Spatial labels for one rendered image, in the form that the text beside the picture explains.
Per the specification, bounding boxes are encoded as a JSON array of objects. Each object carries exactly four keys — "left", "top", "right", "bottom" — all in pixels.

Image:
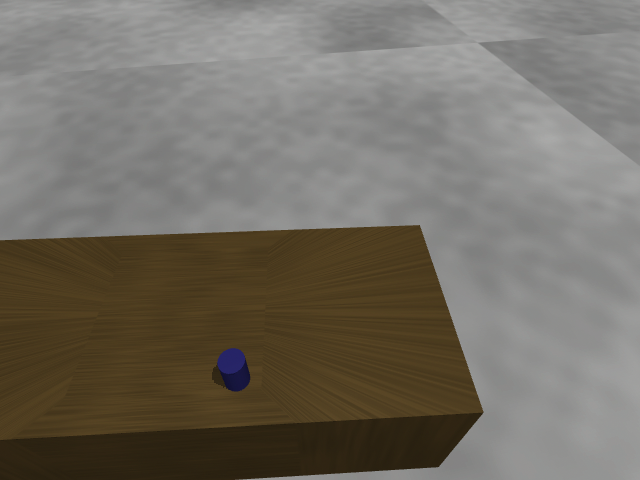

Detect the can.
[{"left": 217, "top": 348, "right": 250, "bottom": 392}]

